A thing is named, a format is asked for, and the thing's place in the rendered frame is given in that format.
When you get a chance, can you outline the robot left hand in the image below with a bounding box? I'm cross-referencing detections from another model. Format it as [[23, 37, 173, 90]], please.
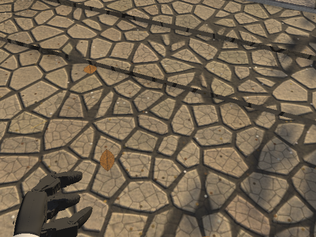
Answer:
[[13, 171, 93, 237]]

